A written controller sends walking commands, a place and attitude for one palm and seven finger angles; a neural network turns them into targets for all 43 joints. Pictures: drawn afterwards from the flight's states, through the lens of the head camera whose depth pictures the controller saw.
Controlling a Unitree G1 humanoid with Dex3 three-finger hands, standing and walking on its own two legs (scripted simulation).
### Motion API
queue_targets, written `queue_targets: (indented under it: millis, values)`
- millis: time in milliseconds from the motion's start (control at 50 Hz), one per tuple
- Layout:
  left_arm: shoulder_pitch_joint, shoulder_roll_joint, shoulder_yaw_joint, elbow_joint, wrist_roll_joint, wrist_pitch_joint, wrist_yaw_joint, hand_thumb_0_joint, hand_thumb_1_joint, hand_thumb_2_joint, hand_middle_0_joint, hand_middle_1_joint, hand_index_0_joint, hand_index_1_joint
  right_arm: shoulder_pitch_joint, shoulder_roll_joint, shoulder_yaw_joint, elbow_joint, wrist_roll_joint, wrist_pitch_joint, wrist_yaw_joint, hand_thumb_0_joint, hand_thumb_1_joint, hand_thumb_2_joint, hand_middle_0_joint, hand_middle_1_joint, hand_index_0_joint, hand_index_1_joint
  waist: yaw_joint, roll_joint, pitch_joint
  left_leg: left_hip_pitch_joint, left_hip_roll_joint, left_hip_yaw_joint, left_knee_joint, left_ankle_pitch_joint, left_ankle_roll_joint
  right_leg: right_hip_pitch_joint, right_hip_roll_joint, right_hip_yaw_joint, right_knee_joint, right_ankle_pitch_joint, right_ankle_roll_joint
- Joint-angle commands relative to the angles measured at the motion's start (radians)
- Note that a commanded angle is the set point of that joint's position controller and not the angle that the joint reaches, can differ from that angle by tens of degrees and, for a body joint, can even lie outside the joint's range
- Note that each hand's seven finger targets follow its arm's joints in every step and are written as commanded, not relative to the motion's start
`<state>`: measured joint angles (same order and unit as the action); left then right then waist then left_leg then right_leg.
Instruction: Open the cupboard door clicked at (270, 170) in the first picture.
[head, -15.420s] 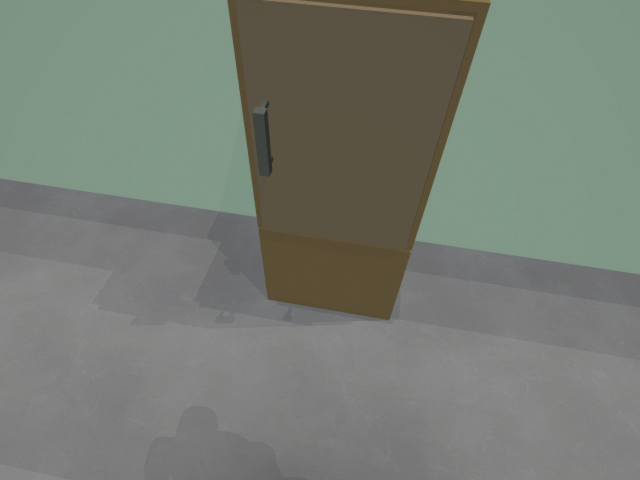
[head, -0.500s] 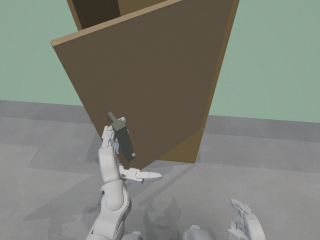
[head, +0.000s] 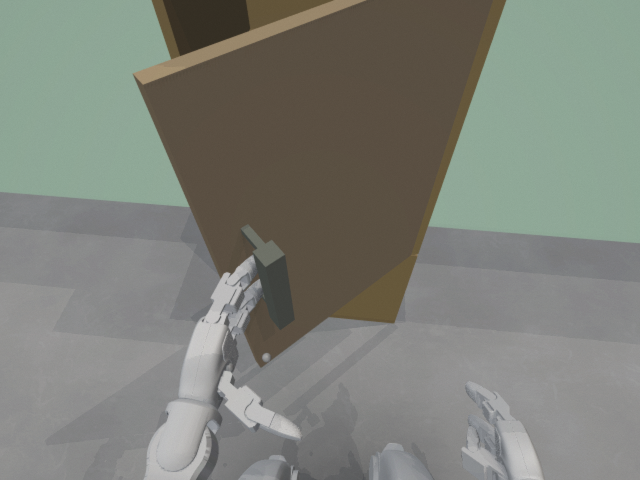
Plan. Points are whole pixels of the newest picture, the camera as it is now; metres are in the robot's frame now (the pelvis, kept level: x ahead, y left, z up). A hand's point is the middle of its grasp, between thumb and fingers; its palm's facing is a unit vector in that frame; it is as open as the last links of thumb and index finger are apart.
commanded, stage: slide the hand sideways off the handle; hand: left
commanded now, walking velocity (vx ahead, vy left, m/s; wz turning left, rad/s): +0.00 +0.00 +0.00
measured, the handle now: (267, 278) +0.35 +0.09 +0.05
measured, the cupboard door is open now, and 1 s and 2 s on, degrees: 45 45 45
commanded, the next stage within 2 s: draw the hand back to the body in 0.68 s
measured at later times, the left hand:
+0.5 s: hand (212, 387) +0.22 +0.13 +0.05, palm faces -0.06 -1.00 -0.05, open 16.2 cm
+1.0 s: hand (172, 391) +0.20 +0.16 +0.08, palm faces -0.07 -0.99 -0.09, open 16.3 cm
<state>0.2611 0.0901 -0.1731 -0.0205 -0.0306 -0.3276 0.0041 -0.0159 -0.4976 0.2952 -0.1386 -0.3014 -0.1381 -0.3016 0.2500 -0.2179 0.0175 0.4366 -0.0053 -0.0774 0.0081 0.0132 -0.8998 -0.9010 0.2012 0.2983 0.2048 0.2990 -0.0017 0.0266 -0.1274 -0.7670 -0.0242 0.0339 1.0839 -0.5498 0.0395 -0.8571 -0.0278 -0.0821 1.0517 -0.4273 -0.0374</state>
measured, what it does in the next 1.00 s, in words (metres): stands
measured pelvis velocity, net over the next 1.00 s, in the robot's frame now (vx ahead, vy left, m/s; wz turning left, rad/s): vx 0.01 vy -0.01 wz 0.01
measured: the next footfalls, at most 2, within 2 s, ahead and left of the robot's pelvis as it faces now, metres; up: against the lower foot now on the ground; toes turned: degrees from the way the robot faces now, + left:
none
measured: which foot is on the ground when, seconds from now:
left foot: down 0.00-1.00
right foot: down 0.00-1.00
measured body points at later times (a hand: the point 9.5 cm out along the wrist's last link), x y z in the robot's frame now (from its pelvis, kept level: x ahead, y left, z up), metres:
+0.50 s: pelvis +0.01 +0.00 -0.01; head +0.07 -0.01 +0.44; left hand +0.21 +0.18 +0.06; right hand +0.20 -0.23 -0.08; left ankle -0.01 +0.09 -0.66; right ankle +0.05 -0.10 -0.66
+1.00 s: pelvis +0.01 -0.01 +0.00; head +0.05 -0.01 +0.45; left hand +0.20 +0.21 +0.09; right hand +0.19 -0.23 -0.07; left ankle -0.01 +0.09 -0.66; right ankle +0.05 -0.10 -0.66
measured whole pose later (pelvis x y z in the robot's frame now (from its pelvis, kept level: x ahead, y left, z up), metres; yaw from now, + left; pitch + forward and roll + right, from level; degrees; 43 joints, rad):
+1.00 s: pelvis +0.01 -0.01 +0.00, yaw +1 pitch +12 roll -2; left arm 0.53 0.25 0.09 -0.27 -0.23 -0.27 -0.22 -0.02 -0.50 0.30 -0.15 -0.30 -0.15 -0.30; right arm 0.27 -0.22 0.03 0.42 0.04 -0.12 -0.06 0.01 -0.90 -0.90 0.20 0.30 0.21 0.30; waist 0.00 0.05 -0.14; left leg -0.75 0.00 -0.01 1.10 -0.57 0.03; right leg -0.81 -0.01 -0.12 1.03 -0.44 -0.05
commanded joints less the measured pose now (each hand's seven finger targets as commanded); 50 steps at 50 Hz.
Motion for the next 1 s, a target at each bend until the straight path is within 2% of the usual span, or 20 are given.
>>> queue_targets:
  millis: [0, 60, 80, 120, 180, 300, 380, 440, 460, 480, 540, 620, 660, 720, 760, 800, 840, 860, 900, 980]
  values:
    - [-0.065, 0.029, 0.034, -0.292, -0.027, -0.069, -0.005, 0.000, -0.500, 0.300, -0.150, -0.300, -0.150, -0.300, -0.045, -0.111, -0.038, -0.171, 0.007, -0.053, -0.019, 0.000, -0.900, -0.900, 0.200, 0.300, 0.200, 0.300, -0.007, -0.033, -0.215, 0.033, 0.004, -0.081, -0.183, 0.223, -0.034, 0.235, 0.017, 0.040, -0.131, 0.143, -0.005]
    - [-0.043, 0.044, 0.045, -0.308, -0.030, -0.072, -0.015, 0.000, -0.500, 0.300, -0.150, -0.300, -0.150, -0.300, -0.044, -0.115, -0.037, -0.171, 0.007, -0.061, -0.027, 0.000, -0.900, -0.900, 0.200, 0.300, 0.200, 0.300, -0.011, -0.042, -0.208, 0.027, 0.006, -0.091, -0.176, 0.223, -0.034, 0.220, 0.021, 0.036, -0.124, 0.133, -0.006]
    - [-0.038, 0.028, 0.029, -0.310, -0.035, -0.072, -0.022, 0.000, -0.500, 0.300, -0.150, -0.300, -0.150, -0.300, -0.043, -0.113, -0.037, -0.169, 0.006, -0.065, -0.027, 0.000, -0.900, -0.900, 0.200, 0.300, 0.200, 0.300, -0.017, -0.030, -0.214, 0.027, 0.004, -0.088, -0.169, 0.224, -0.034, 0.216, 0.019, 0.037, -0.122, 0.139, -0.003]
    - [-0.011, 0.052, 0.055, -0.301, -0.045, -0.067, -0.039, 0.000, -0.500, 0.300, -0.150, -0.300, -0.150, -0.300, -0.037, -0.117, -0.037, -0.170, 0.008, -0.068, -0.030, 0.000, -0.900, -0.900, 0.200, 0.300, 0.200, 0.300, -0.015, -0.058, -0.210, 0.009, 0.003, -0.087, -0.166, 0.205, -0.032, 0.221, 0.020, 0.038, -0.127, 0.127, 0.000]
    - [0.030, 0.090, 0.105, -0.321, -0.059, -0.059, -0.059, 0.000, -0.500, 0.300, -0.150, -0.300, -0.150, -0.300, -0.035, -0.117, -0.038, -0.171, 0.009, -0.071, -0.036, 0.000, -0.900, -0.900, 0.200, 0.300, 0.200, 0.300, 0.002, -0.030, -0.232, 0.009, 0.000, -0.082, -0.160, 0.236, -0.035, 0.241, 0.019, 0.041, -0.118, 0.155, -0.003]
    - [0.182, 0.120, 0.183, -0.339, -0.106, -0.048, -0.089, 0.000, -0.500, 0.300, -0.150, -0.300, -0.150, -0.300, -0.027, -0.113, -0.044, -0.180, 0.017, -0.070, -0.039, 0.000, -0.900, -0.900, 0.200, 0.300, 0.200, 0.300, 0.017, -0.049, -0.238, -0.004, -0.002, -0.070, -0.150, 0.290, -0.038, 0.286, 0.024, 0.045, -0.117, 0.231, 0.000]
    - [0.217, 0.127, 0.184, -0.385, -0.119, -0.070, -0.115, 0.000, -0.500, 0.300, -0.150, -0.300, -0.150, -0.300, -0.035, -0.114, -0.046, -0.187, 0.017, -0.073, -0.040, 0.000, -0.900, -0.900, 0.200, 0.300, 0.200, 0.300, 0.009, -0.019, -0.216, -0.014, -0.002, -0.068, -0.136, 0.296, -0.038, 0.266, 0.025, 0.046, -0.108, 0.239, 0.001]
    - [0.197, 0.148, 0.201, -0.394, -0.133, -0.095, -0.140, 0.000, -0.500, 0.300, -0.150, -0.300, -0.150, -0.300, -0.030, -0.120, -0.048, -0.180, 0.016, -0.082, -0.044, 0.000, -0.900, -0.900, 0.200, 0.300, 0.200, 0.300, -0.010, -0.040, -0.206, -0.042, -0.002, -0.070, -0.114, 0.249, -0.035, 0.242, 0.024, 0.056, -0.110, 0.192, 0.004]
    - [0.216, 0.163, 0.217, -0.390, -0.138, -0.101, -0.150, 0.000, -0.500, 0.300, -0.150, -0.300, -0.150, -0.300, -0.035, -0.123, -0.051, -0.180, 0.017, -0.084, -0.047, 0.000, -0.900, -0.900, 0.200, 0.300, 0.200, 0.300, -0.005, -0.042, -0.198, -0.055, -0.002, -0.073, -0.110, 0.241, -0.033, 0.240, 0.026, 0.062, -0.113, 0.171, 0.000]
    - [0.220, 0.148, 0.203, -0.388, -0.144, -0.107, -0.163, 0.000, -0.500, 0.300, -0.150, -0.300, -0.150, -0.300, -0.036, -0.123, -0.050, -0.180, 0.018, -0.088, -0.048, 0.000, -0.900, -0.900, 0.200, 0.300, 0.200, 0.300, -0.010, -0.028, -0.195, -0.055, -0.003, -0.070, -0.105, 0.229, -0.033, 0.230, 0.024, 0.065, -0.114, 0.158, 0.002]
    - [0.237, 0.175, 0.232, -0.407, -0.168, -0.114, -0.200, 0.000, -0.500, 0.300, -0.150, -0.300, -0.150, -0.300, -0.030, -0.127, -0.054, -0.179, 0.022, -0.096, -0.054, 0.000, -0.900, -0.900, 0.200, 0.300, 0.200, 0.300, -0.006, -0.007, -0.221, -0.047, -0.004, -0.072, -0.096, 0.238, -0.034, 0.225, 0.026, 0.063, -0.106, 0.158, 0.002]
    - [0.269, 0.194, 0.269, -0.399, -0.192, -0.094, -0.224, 0.000, -0.500, 0.300, -0.150, -0.300, -0.150, -0.300, -0.037, -0.127, -0.056, -0.182, 0.028, -0.095, -0.062, 0.000, -0.900, -0.900, 0.200, 0.300, 0.200, 0.300, 0.001, -0.015, -0.215, -0.057, -0.003, -0.073, -0.097, 0.231, -0.034, 0.227, 0.030, 0.059, -0.111, 0.135, 0.004]
    - [0.240, 0.199, 0.264, -0.419, -0.198, -0.091, -0.227, 0.000, -0.500, 0.300, -0.150, -0.300, -0.150, -0.300, -0.040, -0.131, -0.053, -0.181, 0.027, -0.101, -0.066, 0.000, -0.900, -0.900, 0.200, 0.300, 0.200, 0.300, -0.005, -0.002, -0.222, -0.058, -0.003, -0.077, -0.088, 0.242, -0.032, 0.223, 0.031, 0.060, -0.108, 0.136, 0.002]
    - [0.232, 0.201, 0.280, -0.391, -0.205, -0.081, -0.225, 0.000, -0.500, 0.300, -0.150, -0.300, -0.150, -0.300, -0.033, -0.130, -0.053, -0.174, 0.027, -0.102, -0.069, 0.000, -0.900, -0.900, 0.200, 0.300, 0.200, 0.300, -0.009, -0.032, -0.205, -0.076, -0.003, -0.075, -0.081, 0.220, -0.032, 0.223, 0.028, 0.068, -0.121, 0.112, 0.007]
    - [0.249, 0.214, 0.290, -0.387, -0.200, -0.076, -0.225, 0.000, -0.500, 0.300, -0.150, -0.300, -0.150, -0.300, -0.042, -0.132, -0.053, -0.178, 0.028, -0.102, -0.069, 0.000, -0.900, -0.900, 0.200, 0.300, 0.200, 0.300, 0.001, -0.024, -0.205, -0.079, -0.002, -0.077, -0.087, 0.217, -0.031, 0.226, 0.029, 0.067, -0.121, 0.092, 0.002]
    - [0.257, 0.251, 0.320, -0.457, -0.207, -0.071, -0.225, 0.000, -0.500, 0.300, -0.150, -0.300, -0.150, -0.300, -0.035, -0.128, -0.053, -0.189, 0.033, -0.100, -0.069, 0.000, -0.900, -0.900, 0.200, 0.300, 0.200, 0.300, 0.013, 0.014, -0.250, -0.034, -0.004, -0.070, -0.108, 0.238, -0.031, 0.270, 0.026, 0.071, -0.135, 0.121, 0.003]
    - [0.258, 0.253, 0.320, -0.500, -0.208, -0.054, -0.218, 0.000, -0.500, 0.300, -0.150, -0.300, -0.150, -0.300, -0.034, -0.125, -0.047, -0.197, 0.037, -0.097, -0.071, 0.000, -0.900, -0.900, 0.200, 0.300, 0.200, 0.300, 0.014, 0.047, -0.249, 0.008, -0.005, -0.071, -0.136, 0.256, -0.031, 0.286, 0.030, 0.060, -0.148, 0.144, 0.004]
    - [0.259, 0.265, 0.336, -0.490, -0.212, -0.038, -0.214, 0.000, -0.500, 0.300, -0.150, -0.300, -0.150, -0.300, -0.036, -0.125, -0.044, -0.194, 0.037, -0.094, -0.074, 0.000, -0.900, -0.900, 0.200, 0.300, 0.200, 0.300, 0.011, 0.031, -0.231, 0.006, -0.001, -0.077, -0.148, 0.251, -0.029, 0.287, 0.036, 0.053, -0.160, 0.131, 0.004]
    - [0.273, 0.246, 0.335, -0.463, -0.221, -0.020, -0.214, 0.000, -0.500, 0.300, -0.150, -0.300, -0.150, -0.300, -0.035, -0.122, -0.041, -0.187, 0.043, -0.092, -0.077, 0.000, -0.900, -0.900, 0.200, 0.300, 0.200, 0.300, 0.001, 0.002, -0.182, 0.013, 0.000, -0.078, -0.167, 0.236, -0.030, 0.295, 0.035, 0.050, -0.187, 0.119, 0.008]
    - [0.274, 0.252, 0.347, -0.458, -0.239, 0.010, -0.227, 0.000, -0.500, 0.300, -0.150, -0.300, -0.150, -0.300, -0.047, -0.130, -0.033, -0.187, 0.047, -0.101, -0.081, 0.000, -0.900, -0.900, 0.200, 0.300, 0.200, 0.300, 0.000, -0.002, -0.145, 0.037, 0.003, -0.082, -0.204, 0.204, -0.029, 0.313, 0.033, 0.050, -0.232, 0.070, 0.011]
